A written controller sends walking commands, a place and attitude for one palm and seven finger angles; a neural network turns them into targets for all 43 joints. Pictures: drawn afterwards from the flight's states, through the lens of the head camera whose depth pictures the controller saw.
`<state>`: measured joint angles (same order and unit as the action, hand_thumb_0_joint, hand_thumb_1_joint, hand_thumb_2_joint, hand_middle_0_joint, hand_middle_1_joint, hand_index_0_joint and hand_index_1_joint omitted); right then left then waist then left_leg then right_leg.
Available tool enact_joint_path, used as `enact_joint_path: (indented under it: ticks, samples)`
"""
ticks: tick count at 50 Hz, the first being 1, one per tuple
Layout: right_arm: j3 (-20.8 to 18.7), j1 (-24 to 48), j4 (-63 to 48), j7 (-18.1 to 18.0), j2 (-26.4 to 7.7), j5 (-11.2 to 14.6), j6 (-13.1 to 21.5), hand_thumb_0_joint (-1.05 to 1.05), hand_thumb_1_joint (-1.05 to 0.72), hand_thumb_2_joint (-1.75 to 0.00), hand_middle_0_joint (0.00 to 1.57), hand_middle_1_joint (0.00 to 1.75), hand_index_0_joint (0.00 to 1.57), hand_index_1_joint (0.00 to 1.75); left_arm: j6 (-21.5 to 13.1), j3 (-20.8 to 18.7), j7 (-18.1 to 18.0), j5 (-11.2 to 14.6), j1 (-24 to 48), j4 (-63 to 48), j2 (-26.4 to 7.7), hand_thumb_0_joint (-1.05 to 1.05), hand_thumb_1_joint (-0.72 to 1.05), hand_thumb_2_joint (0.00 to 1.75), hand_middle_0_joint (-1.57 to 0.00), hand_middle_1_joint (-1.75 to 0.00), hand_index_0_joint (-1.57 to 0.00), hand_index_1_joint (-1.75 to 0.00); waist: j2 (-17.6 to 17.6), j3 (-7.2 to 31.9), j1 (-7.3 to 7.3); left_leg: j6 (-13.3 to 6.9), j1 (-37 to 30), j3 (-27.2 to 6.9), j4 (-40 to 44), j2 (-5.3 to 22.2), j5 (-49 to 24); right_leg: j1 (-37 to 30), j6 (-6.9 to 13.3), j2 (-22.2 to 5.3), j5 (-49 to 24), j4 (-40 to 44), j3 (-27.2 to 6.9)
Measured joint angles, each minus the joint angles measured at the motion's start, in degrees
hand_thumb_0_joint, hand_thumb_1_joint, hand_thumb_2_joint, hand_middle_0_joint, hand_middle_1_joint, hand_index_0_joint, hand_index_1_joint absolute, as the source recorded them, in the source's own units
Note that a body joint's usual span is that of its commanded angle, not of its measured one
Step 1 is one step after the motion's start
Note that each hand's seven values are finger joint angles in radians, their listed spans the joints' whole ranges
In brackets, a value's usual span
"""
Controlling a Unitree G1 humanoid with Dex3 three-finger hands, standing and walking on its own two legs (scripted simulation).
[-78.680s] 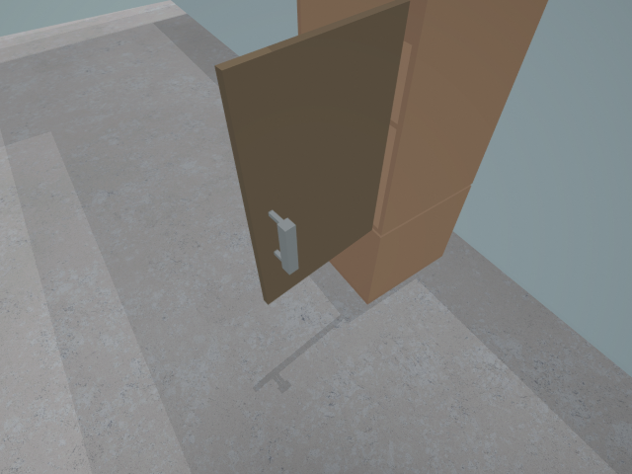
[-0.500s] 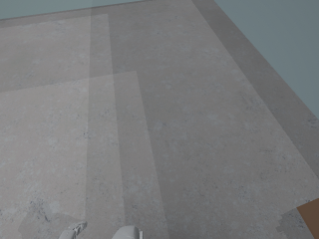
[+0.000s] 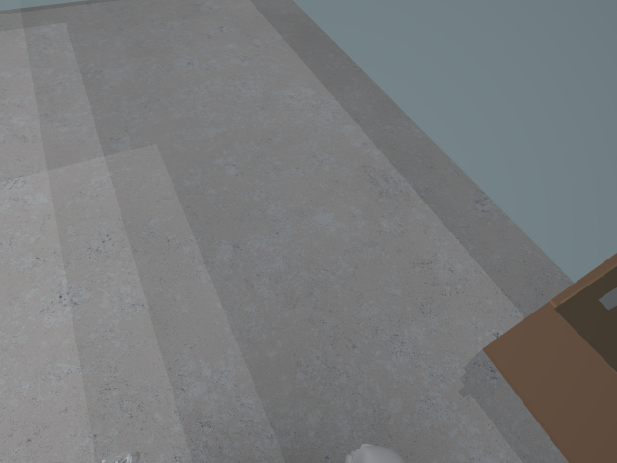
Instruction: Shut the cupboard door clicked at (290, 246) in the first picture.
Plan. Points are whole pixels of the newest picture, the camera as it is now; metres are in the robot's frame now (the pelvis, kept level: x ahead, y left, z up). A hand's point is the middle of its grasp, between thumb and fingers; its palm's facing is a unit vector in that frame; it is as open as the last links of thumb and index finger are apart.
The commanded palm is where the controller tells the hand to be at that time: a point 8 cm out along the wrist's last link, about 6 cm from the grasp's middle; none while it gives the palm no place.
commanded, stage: turn to face it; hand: left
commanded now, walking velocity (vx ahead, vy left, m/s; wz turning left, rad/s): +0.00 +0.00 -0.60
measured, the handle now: out of the picture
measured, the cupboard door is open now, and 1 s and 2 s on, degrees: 3 3 3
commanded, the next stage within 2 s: take the last steps up to it in 1.50 s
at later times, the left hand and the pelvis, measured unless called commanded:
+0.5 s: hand (211, 447) +0.15 +0.15 -0.18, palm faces -0.25 -0.95 -0.20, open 7.4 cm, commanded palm none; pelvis +0.03 -0.02 -0.01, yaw -17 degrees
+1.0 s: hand (273, 373) +0.26 +0.07 -0.16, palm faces -0.56 -0.78 -0.28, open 7.4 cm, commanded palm none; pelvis +0.04 -0.04 -0.02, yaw -36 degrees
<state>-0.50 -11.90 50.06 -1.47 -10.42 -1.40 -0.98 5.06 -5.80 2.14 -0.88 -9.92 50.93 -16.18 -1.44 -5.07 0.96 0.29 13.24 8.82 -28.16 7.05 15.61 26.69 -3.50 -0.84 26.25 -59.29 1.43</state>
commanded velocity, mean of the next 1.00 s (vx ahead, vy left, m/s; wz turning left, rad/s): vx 0.00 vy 0.00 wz -0.60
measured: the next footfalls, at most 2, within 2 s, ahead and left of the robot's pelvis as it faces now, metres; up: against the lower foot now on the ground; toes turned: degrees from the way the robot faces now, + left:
right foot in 0.16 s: +0.02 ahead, -0.15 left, +0.00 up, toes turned -11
left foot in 0.54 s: +0.12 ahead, +0.08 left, +0.00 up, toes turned -16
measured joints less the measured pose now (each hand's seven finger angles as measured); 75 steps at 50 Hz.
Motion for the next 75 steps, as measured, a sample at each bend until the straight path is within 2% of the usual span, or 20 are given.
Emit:
enact_joint_path:
  ticks: [5,8,11,15,21,26,28,32,36,44,47,48,51,54,57,63,66,69,72,75]
  samples:
    - [-1.12,-0.77,0.95,0.63,-1.26,-0.01,-0.26,0.01,-0.9,-0.89,0.21,0.3,0.2,0.3,-0.19,0.49,0.18,-0.02,1.41,-0.38,0.54,0.01,0.91,0.9,-0.19,-0.3,-0.2,-0.3,2.1,-0.42,-1.22,1.35,-0.16,3.36,-2.77,2.42,2.14,-4.98,0.84,-0.91,-1.11,13.11,1.97]
    - [-1.94,-2.01,1.46,1.04,-2.54,0.39,-0.72,0.01,-0.9,-0.89,0.21,0.3,0.2,0.3,-1.38,1.13,0.32,-0.09,1.64,-1.33,0.62,0.01,0.91,0.9,-0.19,-0.3,-0.2,-0.3,2.62,0.3,-1.63,2.78,1.52,4.92,-8.45,3.68,5.38,-10.53,2.59,-0.82,-9.56,25.56,2.65]
    - [-2.79,-0.72,2.69,0.67,-4.87,0.78,-2.58,0.01,-0.9,-0.89,0.21,0.3,0.2,0.3,-3.0,1.93,-0.69,-0.04,2.11,-1.15,2.45,0.01,0.91,0.9,-0.19,-0.3,-0.2,-0.3,5.04,-0.39,-1.73,3.26,7.87,-1.88,-24.57,1.89,14.76,-9.51,4.34,0.76,-6.85,23.31,1.77]
    - [-3.0,1.19,2.68,0.53,-5.44,0.8,-3.06,0.01,-0.91,-0.89,0.2,0.3,0.2,0.3,-2.92,2.51,-1.82,0.11,0.73,-1.2,3.72,0.0,0.91,0.89,-0.2,-0.3,-0.2,-0.3,4.15,-0.43,-1.6,4.12,14.15,-5.23,-35.69,-1.27,11.15,-10.99,4.51,1.49,-9.14,27.51,-0.92]
    - [-2.64,2.91,0.82,0.98,-4.37,0.87,-2.3,0.01,-0.91,-0.89,0.2,0.3,0.19,0.3,-2.52,2.82,-1.81,-0.17,-0.79,-0.38,3.81,0.0,0.91,0.89,-0.2,-0.3,-0.2,-0.3,1.46,0.35,-1.25,4.84,14.6,-7.21,-27.62,-2.74,7.21,-12.05,4.51,2.72,-11.28,31.22,-4.49]
    - [-2.0,3.45,-0.18,0.62,-3.31,1.32,-1.1,0.01,-0.91,-0.89,0.2,0.3,0.19,0.3,-1.9,2.27,-1.71,-0.2,-1.65,0.17,3.29,0.01,0.91,0.89,-0.2,-0.3,-0.2,-0.3,-0.52,1.27,-0.3,4.17,7.88,-7.42,-10.32,-4.59,3.89,-10.63,3.15,3.68,-9.76,28.5,-7.91]
    - [-1.6,3.07,-0.54,0.47,-2.77,1.06,-0.06,0.01,-0.91,-0.89,0.2,0.3,0.2,0.3,-1.21,1.83,-1.64,0.27,-1.6,0.47,2.63,0.01,0.91,0.89,-0.2,-0.3,-0.2,-0.3,-1.33,1.71,-0.42,1.43,6.05,-6.62,-5.63,-4.69,-0.31,-8.39,2.64,4.15,-5.43,23.51,-8.73]
    - [-0.13,1.85,-1.05,0.28,-1.11,0.17,0.16,0.01,-0.91,-0.89,0.2,0.3,0.2,0.3,-0.34,0.81,-0.9,-0.08,-0.78,0.85,0.84,0.01,0.91,0.89,-0.2,-0.3,-0.2,-0.3,-2.27,1.1,-0.11,-1.1,3.98,-3.6,-4.56,-3.13,1.53,-1.33,1.66,3.65,2.63,2.6,-4.56]
    - [0.22,0.47,-0.76,-0.04,-0.47,-0.02,0.25,0.01,-0.9,-0.89,0.21,0.3,0.2,0.3,-0.29,0.3,-0.15,-0.07,0.09,0.34,-0.04,0.01,0.91,0.89,-0.2,-0.3,-0.2,-0.3,-1.04,0.3,-0.11,-0.87,1.37,-1.45,-0.57,-1.28,0.02,1.03,0.26,1.52,0.43,-3.97,-1.36]
    - [-1.05,-1.58,1.22,0.62,-1.52,0.0,-0.14,0.01,-0.9,-0.89,0.21,0.3,0.2,0.3,-0.12,0.65,0.16,0.03,2.1,-0.05,0.46,0.01,0.91,0.9,-0.19,-0.3,-0.2,-0.3,1.87,-0.51,-1.52,0.62,-0.66,4.19,-2.14,2.01,2.32,-3.86,0.7,-0.97,-1.06,11.32,1.86]
    - [-1.82,-2.6,2.04,0.99,-2.83,0.28,-0.62,0.01,-0.9,-0.89,0.21,0.3,0.2,0.3,-1.07,1.27,0.27,0.02,2.42,-0.81,0.96,0.01,0.91,0.9,-0.19,-0.3,-0.2,-0.3,3.04,-0.1,-1.98,2.01,0.12,5.98,-6.9,3.5,5.33,-9.01,2.14,-0.54,-8.15,23.13,3.06]
    - [-2.08,-3.01,2.23,1.13,-3.26,0.54,-0.91,0.01,-0.9,-0.89,0.21,0.3,0.2,0.3,-1.86,1.5,0.15,-0.13,2.3,-1.15,0.9,0.01,0.91,0.9,-0.19,-0.3,-0.2,-0.3,2.95,0.35,-1.9,2.36,1.45,5.83,-10.36,3.71,6.88,-10.11,4.13,-0.53,-10.26,25.79,2.56]
    - [-2.8,-1.49,3.39,0.61,-5.37,0.89,-2.83,0.01,-0.91,-0.89,0.21,0.3,0.2,0.3,-3.14,2.41,-0.92,0.11,2.48,-0.93,2.81,0.01,0.91,0.9,-0.19,-0.3,-0.2,-0.3,5.32,-0.26,-2.27,3.16,8.3,-2.37,-27.02,1.64,14.75,-9.4,4.94,0.78,-7.35,23.5,1.66]
    - [-2.98,-0.16,3.45,0.57,-5.8,0.81,-3.17,0.01,-0.91,-0.89,0.2,0.3,0.2,0.3,-2.85,2.82,-1.75,0.16,1.53,-0.82,3.88,0.0,0.91,0.89,-0.2,-0.3,-0.2,-0.3,4.87,0.09,-2.14,3.91,13.17,-5.13,-35.25,-0.42,11.42,-10.66,4.25,1.11,-8.92,27.07,-0.35]
    - [-2.74,0.83,2.46,0.92,-5.23,0.75,-2.62,0.01,-0.91,-0.89,0.2,0.3,0.19,0.3,-2.76,3.0,-1.94,0.04,0.77,-0.36,4.0,0.0,0.91,0.89,-0.2,-0.3,-0.2,-0.3,3.31,0.5,-2.18,4.53,14.98,-6.24,-33.6,-1.33,8.15,-11.55,4.4,1.33,-10.76,30.15,-2.21]
    - [-2.16,1.78,1.38,0.88,-3.83,1.03,-1.73,0.01,-0.91,-0.89,0.2,0.3,0.19,0.3,-2.53,2.84,-1.76,-0.35,-0.26,0.44,3.83,0.01,0.91,0.89,-0.2,-0.3,-0.2,-0.3,0.98,1.56,-1.29,4.5,11.55,-6.99,-19.75,-3.05,7.36,-11.85,3.67,2.24,-10.79,30.91,-5.04]
    - [-1.58,1.28,1.06,0.65,-3.33,1.16,-0.56,0.01,-0.91,-0.89,0.2,0.3,0.2,0.3,-2.04,2.45,-1.86,-0.01,-0.87,0.9,3.46,0.01,0.91,0.89,-0.2,-0.3,-0.2,-0.3,0.25,2.44,-0.99,3.41,5.88,-6.54,-6.63,-3.95,1.43,-10.81,2.53,3.02,-8.83,27.91,-6.31]
    - [-0.62,0.69,1.18,0.45,-1.58,0.44,0.26,0.01,-0.91,-0.89,0.2,0.3,0.2,0.3,-1.09,1.76,-1.92,0.36,-0.56,1.72,2.03,0.01,0.91,0.89,-0.2,-0.3,-0.2,-0.3,-2.18,2.49,-1.01,-0.71,4.97,-4.7,-6.48,-4.43,2.58,-6.73,2.73,2.93,-0.1,16.34,-6.42]
    - [0.31,-0.62,1.26,-0.1,-0.38,-0.03,0.5,0.01,-0.91,-0.89,0.2,0.3,0.2,0.3,-0.66,1.2,-1.6,0.01,-0.06,2.24,1.32,0.01,0.91,0.89,-0.2,-0.3,-0.2,-0.3,-2.24,2.18,-1.14,-1.33,3.0,-3.76,-3.71,-3.6,1.71,-2.6,1.96,2.99,1.83,2.99,-4.38]
    - [0.67,-1.59,1.98,-0.41,0.24,-0.1,0.48,0.01,-0.91,-0.89,0.21,0.3,0.2,0.3,-0.76,1.06,-1.28,0.08,0.33,2.25,1.21,0.01,0.91,0.89,-0.19,-0.3,-0.2,-0.3,-1.38,1.67,-0.96,-1.38,1.23,-2.88,-0.4,-2.96,0.17,-1.02,1.18,1.97,0.1,-1.55,-2.96]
